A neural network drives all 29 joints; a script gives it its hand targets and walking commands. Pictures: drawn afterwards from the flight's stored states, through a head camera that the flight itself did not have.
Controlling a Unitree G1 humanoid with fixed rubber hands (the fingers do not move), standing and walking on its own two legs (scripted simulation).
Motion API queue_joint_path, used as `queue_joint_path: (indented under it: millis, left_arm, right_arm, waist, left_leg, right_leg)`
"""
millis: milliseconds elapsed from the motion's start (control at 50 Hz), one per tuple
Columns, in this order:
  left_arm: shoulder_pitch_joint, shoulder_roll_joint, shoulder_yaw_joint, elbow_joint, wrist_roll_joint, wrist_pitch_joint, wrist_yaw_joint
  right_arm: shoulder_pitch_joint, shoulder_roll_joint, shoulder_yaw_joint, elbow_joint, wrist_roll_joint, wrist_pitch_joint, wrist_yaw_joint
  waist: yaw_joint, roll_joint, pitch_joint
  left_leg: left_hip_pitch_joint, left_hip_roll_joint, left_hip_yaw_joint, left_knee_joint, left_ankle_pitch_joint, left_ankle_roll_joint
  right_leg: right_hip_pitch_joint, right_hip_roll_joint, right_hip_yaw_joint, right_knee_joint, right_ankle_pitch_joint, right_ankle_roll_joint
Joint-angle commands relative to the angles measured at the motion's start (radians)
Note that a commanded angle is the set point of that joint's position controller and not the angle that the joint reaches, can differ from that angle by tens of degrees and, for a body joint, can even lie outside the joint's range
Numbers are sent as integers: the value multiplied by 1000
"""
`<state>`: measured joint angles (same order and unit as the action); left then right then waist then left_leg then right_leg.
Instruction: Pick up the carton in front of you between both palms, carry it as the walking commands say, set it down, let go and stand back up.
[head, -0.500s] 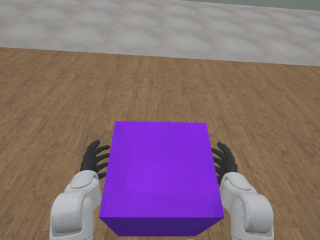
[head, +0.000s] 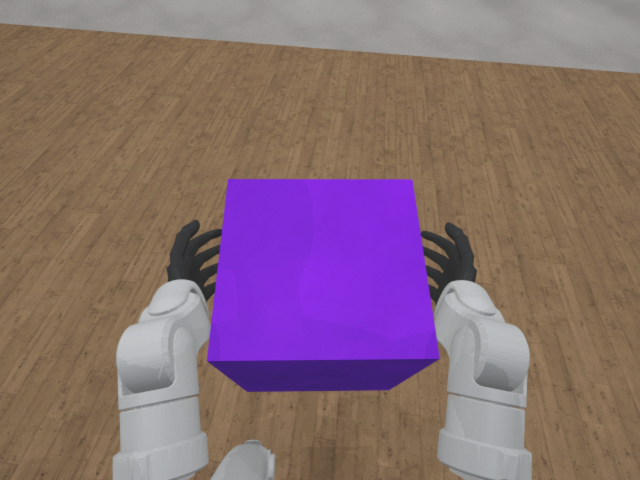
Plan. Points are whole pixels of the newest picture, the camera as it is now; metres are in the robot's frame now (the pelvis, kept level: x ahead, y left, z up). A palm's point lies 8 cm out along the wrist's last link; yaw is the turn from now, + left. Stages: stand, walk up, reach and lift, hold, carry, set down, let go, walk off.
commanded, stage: carry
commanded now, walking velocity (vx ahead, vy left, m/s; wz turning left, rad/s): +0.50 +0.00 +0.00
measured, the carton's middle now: (319, 299) +0.35 +0.02 +0.00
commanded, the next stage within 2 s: none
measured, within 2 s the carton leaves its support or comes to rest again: neither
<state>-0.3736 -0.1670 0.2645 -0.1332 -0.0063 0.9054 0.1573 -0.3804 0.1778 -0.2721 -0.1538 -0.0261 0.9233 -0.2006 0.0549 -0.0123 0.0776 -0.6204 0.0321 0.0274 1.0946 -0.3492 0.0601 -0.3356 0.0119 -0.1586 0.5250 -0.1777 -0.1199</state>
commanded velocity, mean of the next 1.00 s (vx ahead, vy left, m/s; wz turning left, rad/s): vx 0.50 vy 0.00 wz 0.00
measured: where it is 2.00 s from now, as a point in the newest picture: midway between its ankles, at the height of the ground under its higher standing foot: (327, 183)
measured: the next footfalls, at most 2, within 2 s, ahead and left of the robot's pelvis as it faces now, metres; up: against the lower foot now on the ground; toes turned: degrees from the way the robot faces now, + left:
left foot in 0.22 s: +0.35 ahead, +0.05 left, -0.04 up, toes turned +3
right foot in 0.72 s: +0.69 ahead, -0.06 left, -0.09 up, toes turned -4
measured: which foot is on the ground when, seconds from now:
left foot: up 0.00-0.20, down 0.22-0.70, up 0.72-1.00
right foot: down 0.00-0.24, up 0.26-0.70, down 0.72-1.00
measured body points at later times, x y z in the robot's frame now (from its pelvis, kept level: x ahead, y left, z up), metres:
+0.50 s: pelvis +0.37 +0.02 -0.04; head +0.41 +0.03 +0.40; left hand +0.72 +0.15 +0.02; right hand +0.69 -0.16 +0.02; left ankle +0.32 +0.05 -0.78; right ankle +0.41 -0.13 -0.72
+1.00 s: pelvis +0.71 -0.03 -0.09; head +0.75 -0.04 +0.36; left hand +1.04 +0.13 -0.03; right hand +1.05 -0.18 -0.03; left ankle +0.78 +0.13 -0.76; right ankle +0.66 -0.06 -0.82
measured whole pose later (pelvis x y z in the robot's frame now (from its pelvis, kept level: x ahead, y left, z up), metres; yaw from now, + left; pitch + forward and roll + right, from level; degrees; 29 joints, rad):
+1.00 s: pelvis +0.71 -0.03 -0.09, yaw -1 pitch +5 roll +2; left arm -0.34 -0.15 0.24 -0.06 0.01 0.90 0.16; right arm -0.33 0.17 -0.26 -0.09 -0.05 0.90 -0.20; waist 0.06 -0.02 -0.02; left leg -0.69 0.05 0.00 0.96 -0.23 0.04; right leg -0.26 0.07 -0.11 0.50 -0.22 -0.14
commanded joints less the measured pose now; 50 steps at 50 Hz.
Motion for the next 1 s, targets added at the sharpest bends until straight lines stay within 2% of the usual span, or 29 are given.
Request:
queue_joint_path:
  millis: [0,80,120,160,180,200,220,240,260,280,300,340,380,480,560,600,640,660,680,700,720,740,760,780,800,820,860,920,980]
  left_arm:
    - [-492,-730,-720,-174,-177,-18,-8]
    - [-439,-663,-724,-193,-173,-9,-2]
    - [-413,-618,-700,-160,-149,2,11]
    - [-412,-589,-675,-120,-123,19,25]
    - [-430,-577,-666,-101,-114,30,31]
    - [-453,-563,-654,-83,-105,40,39]
    - [-465,-554,-632,-55,-92,52,48]
    - [-451,-566,-618,-24,-93,68,53]
    - [-466,-547,-597,-36,-97,74,60]
    - [-517,-577,-580,-38,-97,74,66]
    - [-536,-618,-565,-28,-86,71,68]
    - [-532,-665,-543,4,-62,59,57]
    - [-510,-700,-556,24,-40,42,44]
    - [-467,-716,-596,-1,-37,0,36]
    - [-471,-674,-618,-55,-59,-13,42]
    - [-458,-636,-614,-63,-56,-7,49]
    - [-432,-591,-596,-50,-46,4,54]
    - [-407,-570,-581,-34,-38,10,56]
    - [-392,-555,-565,-24,-30,18,58]
    - [-375,-539,-547,-11,-27,27,57]
    - [-397,-512,-530,13,-28,36,61]
    - [-410,-505,-535,32,-52,35,70]
    - [-395,-572,-557,39,-80,33,64]
    - [-455,-629,-585,11,-104,28,50]
    - [-528,-682,-623,-14,-132,23,33]
    - [-585,-719,-654,-34,-159,17,20]
    - [-609,-757,-684,-40,-182,-1,2]
    - [-560,-751,-690,-32,-171,-22,0]
    - [-504,-728,-684,-39,-155,-34,4]
  right_arm:
    - [-423,699,648,-94,95,-33,6]
    - [-404,630,657,-147,109,-22,9]
    - [-397,579,642,-146,99,-7,7]
    - [-385,532,613,-112,82,9,2]
    - [-376,511,595,-85,73,18,-1]
    - [-370,493,576,-63,66,28,-3]
    - [-357,474,550,-33,66,39,-3]
    - [-413,447,541,-11,71,44,-19]
    - [-406,482,551,29,100,49,-22]
    - [-439,542,569,29,127,48,-14]
    - [-494,598,593,8,150,46,0]
    - [-585,693,646,-12,193,34,25]
    - [-604,736,671,-12,204,16,40]
    - [-529,736,693,-28,194,-21,46]
    - [-477,682,685,-47,182,-35,35]
    - [-443,646,672,-36,169,-35,23]
    - [-431,622,664,-23,159,-26,12]
    - [-439,613,662,-16,156,-18,8]
    - [-445,605,659,-6,154,-11,5]
    - [-468,592,654,-2,149,-1,1]
    - [-479,597,647,18,144,14,-2]
    - [-438,577,617,31,146,20,-7]
    - [-464,584,608,-3,142,18,-12]
    - [-504,625,597,-4,133,14,-14]
    - [-515,652,581,4,117,8,-13]
    - [-507,668,566,18,98,2,-8]
    - [-480,689,570,39,72,-14,-1]
    - [-442,701,586,44,59,-37,1]
    - [-433,692,605,17,71,-51,3]
  waist:
    - [14,-81,-536]
    - [40,-92,-449]
    - [38,-110,-418]
    - [-9,-108,-432]
    - [-56,-74,-460]
    - [-93,-19,-476]
    - [-76,104,-502]
    - [-105,319,-588]
    - [-120,282,-609]
    - [-127,177,-531]
    - [-112,45,-488]
    - [-94,13,-459]
    - [-90,40,-464]
    - [-122,102,-464]
    - [-158,108,-427]
    - [-162,116,-407]
    - [-120,128,-417]
    - [-77,124,-445]
    - [-25,99,-480]
    - [-3,12,-525]
    - [-29,-172,-567]
    - [19,-286,-658]
    - [34,-180,-622]
    - [18,-92,-561]
    - [-6,7,-499]
    - [-17,25,-484]
    - [-30,-3,-465]
    - [-12,-67,-474]
    - [9,-77,-462]
  left_leg:
    - [-128,-9,39,-172,132,-4]
    - [18,-87,148,-541,418,-12]
    - [138,-89,142,-660,563,15]
    - [310,-97,146,-692,593,44]
    - [449,-89,148,-718,604,46]
    - [588,-17,96,-694,607,24]
    - [763,146,-96,-527,911,2]
    - [973,363,-488,-537,836,215]
    - [961,383,-630,-640,455,298]
    - [854,322,-580,-689,356,284]
    - [750,291,-492,-710,375,244]
    - [600,264,-374,-731,466,205]
    - [582,228,-292,-732,530,169]
    - [725,147,-124,-670,897,107]
    - [737,54,-28,-632,890,80]
    - [724,53,-20,-612,832,85]
    - [709,65,-13,-497,863,70]
    - [678,63,11,-382,879,49]
    - [592,50,47,-207,786,23]
    - [381,15,53,-2,415,9]
    - [102,-79,18,155,-224,-12]
    - [-128,-125,-50,434,-288,-35]
    - [-181,-67,-78,416,-207,2]
    - [-169,-43,-74,351,-140,14]
    - [-127,-20,-64,262,-93,6]
    - [-72,0,-68,193,-67,0]
    - [-29,10,-46,67,-38,-15]
    - [-101,12,-9,-71,71,-24]
    - [-105,-9,39,-246,243,-22]
  right_leg:
    - [561,-241,258,-55,778,-70]
    - [498,-114,119,-46,748,-33]
    - [451,-116,112,-29,651,-22]
    - [396,-121,92,94,679,-6]
    - [346,-102,58,236,633,18]
    - [238,-75,44,407,423,45]
    - [21,-25,61,588,-78,56]
    - [-281,91,136,884,-429,98]
    - [-407,56,193,979,-414,76]
    - [-442,21,202,939,-351,51]
    - [-411,-12,202,857,-283,48]
    - [-325,-51,199,721,-225,64]
    - [-307,-57,171,612,-195,80]
    - [-395,-28,97,353,35,76]
    - [-302,39,16,60,270,60]
    - [-210,54,4,-66,387,46]
    - [-81,59,0,-122,423,24]
    - [33,59,-8,-146,416,18]
    - [190,19,9,-168,440,15]
    - [400,-119,157,-63,604,21]
    - [638,-336,453,96,928,-47]
    - [779,-460,747,12,537,-247]
    - [677,-391,753,-69,237,-236]
    - [556,-336,668,-112,182,-192]
    - [424,-310,581,-137,252,-160]
    - [334,-301,530,-149,269,-147]
    - [270,-265,457,-163,295,-107]
    - [364,-238,362,-125,562,-80]
    - [420,-173,268,-102,723,-36]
